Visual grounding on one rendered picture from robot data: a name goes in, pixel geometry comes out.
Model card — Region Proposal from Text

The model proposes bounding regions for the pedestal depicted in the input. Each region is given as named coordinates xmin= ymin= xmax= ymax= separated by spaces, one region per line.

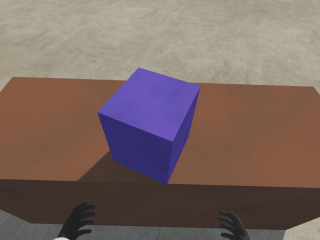
xmin=0 ymin=76 xmax=320 ymax=230

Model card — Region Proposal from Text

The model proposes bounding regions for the robot right hand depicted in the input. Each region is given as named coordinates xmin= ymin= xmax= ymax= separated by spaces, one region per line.
xmin=218 ymin=210 xmax=250 ymax=240

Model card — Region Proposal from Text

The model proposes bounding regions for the carton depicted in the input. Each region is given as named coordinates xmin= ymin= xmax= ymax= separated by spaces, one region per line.
xmin=97 ymin=67 xmax=201 ymax=185

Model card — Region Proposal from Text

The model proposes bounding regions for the robot left hand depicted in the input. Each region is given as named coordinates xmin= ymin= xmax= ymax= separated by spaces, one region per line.
xmin=57 ymin=202 xmax=96 ymax=240

